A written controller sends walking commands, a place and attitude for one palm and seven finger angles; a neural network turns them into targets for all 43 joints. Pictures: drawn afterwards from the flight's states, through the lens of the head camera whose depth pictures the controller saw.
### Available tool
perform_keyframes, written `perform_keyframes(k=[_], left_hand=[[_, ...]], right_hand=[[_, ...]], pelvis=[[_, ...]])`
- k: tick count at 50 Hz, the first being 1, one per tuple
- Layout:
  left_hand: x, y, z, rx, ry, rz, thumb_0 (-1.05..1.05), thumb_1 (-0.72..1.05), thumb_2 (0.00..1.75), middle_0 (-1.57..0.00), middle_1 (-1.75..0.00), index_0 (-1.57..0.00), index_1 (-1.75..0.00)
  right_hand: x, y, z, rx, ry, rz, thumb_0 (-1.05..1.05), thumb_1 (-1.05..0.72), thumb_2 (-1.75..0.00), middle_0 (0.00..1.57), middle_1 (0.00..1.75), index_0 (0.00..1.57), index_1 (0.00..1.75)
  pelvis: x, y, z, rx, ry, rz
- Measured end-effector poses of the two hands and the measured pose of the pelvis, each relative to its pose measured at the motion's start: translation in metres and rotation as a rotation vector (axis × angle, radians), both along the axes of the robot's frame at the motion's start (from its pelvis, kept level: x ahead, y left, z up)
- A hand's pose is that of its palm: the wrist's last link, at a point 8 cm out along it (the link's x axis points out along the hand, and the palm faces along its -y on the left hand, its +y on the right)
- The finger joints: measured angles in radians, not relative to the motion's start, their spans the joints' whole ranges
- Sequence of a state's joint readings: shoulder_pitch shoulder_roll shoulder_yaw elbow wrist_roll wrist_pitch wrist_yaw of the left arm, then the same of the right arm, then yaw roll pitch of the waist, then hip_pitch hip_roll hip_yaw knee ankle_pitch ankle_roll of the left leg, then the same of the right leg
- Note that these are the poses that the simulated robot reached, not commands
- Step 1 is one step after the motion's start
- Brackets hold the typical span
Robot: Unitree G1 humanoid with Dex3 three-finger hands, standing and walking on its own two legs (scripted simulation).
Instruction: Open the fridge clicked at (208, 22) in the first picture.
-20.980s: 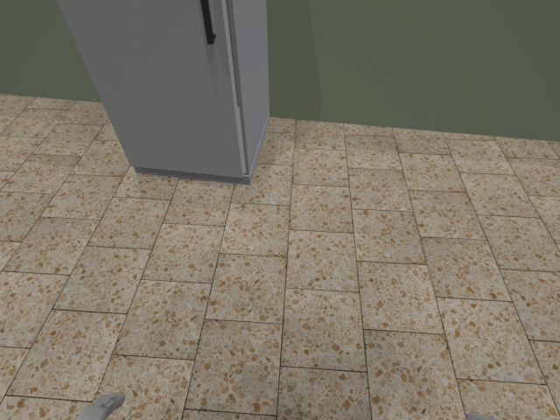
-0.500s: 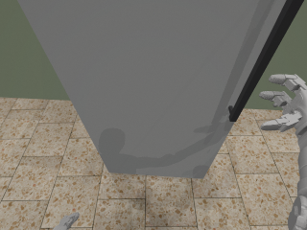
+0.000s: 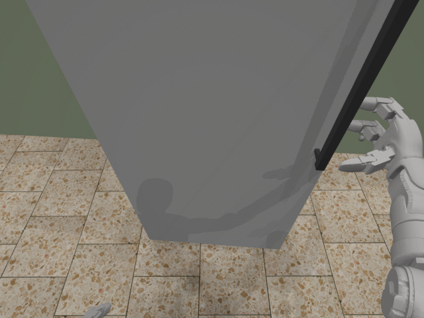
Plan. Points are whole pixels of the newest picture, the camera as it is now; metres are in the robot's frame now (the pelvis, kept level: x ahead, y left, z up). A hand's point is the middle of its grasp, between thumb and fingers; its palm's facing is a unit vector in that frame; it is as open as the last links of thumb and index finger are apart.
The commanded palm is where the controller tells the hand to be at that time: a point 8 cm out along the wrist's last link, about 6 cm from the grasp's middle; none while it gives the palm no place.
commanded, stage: feel for the door with the fingertips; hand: right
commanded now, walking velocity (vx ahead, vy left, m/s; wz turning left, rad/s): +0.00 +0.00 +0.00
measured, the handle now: (357, 81) +0.49 -0.18 +0.22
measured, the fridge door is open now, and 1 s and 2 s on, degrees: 0 0 0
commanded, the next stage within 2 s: slide the fingers in behind the handle in 0.22 s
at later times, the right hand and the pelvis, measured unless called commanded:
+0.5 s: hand (357, 136) +0.44 -0.21 +0.13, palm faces -0.01 +1.00 +0.00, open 13.6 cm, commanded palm +0.41 -0.26 +0.13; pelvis -0.01 +0.01 +0.00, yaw +0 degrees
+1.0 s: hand (351, 143) +0.42 -0.19 +0.13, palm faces -0.03 +1.00 +0.01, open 14.0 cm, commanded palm +0.40 -0.24 +0.13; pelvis -0.01 +0.01 +0.00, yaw -1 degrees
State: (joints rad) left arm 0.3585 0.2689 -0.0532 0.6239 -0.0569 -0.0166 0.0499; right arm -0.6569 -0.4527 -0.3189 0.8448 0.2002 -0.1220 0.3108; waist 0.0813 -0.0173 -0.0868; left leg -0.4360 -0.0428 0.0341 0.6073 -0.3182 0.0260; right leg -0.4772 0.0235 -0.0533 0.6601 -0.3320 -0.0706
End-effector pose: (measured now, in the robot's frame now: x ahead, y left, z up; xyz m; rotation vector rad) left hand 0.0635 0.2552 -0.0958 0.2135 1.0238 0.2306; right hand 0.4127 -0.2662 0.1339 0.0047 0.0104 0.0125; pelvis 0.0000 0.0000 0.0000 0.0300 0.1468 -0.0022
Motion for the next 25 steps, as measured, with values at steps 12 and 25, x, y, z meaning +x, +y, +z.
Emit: perform_keyframes(k=[12,25], left_hand=[[-0.019,0.012,-0.003,0.029,0.055,0.006,0.01,0.91,0.9,-0.21,-0.3,-0.2,-0.3],[-0.032,0.018,-0.005,0.027,0.076,0.02,0.01,0.91,0.9,-0.21,-0.3,-0.2,-0.3]], right_hand=[[0.005,0.003,-0.01,0.005,0.02,-0.014,-0.02,0.5,-0.3,0.31,1.2,0.33,1.22],[0.007,0.003,-0.003,-0.005,-0.004,0.002,-0.02,0.5,-0.3,0.34,1.22,0.35,1.25]], pelvis=[[-0.008,0.005,-0.002,-0.001,0.011,-0.009],[-0.01,0.009,-0.003,0.0,0.019,-0.006]])
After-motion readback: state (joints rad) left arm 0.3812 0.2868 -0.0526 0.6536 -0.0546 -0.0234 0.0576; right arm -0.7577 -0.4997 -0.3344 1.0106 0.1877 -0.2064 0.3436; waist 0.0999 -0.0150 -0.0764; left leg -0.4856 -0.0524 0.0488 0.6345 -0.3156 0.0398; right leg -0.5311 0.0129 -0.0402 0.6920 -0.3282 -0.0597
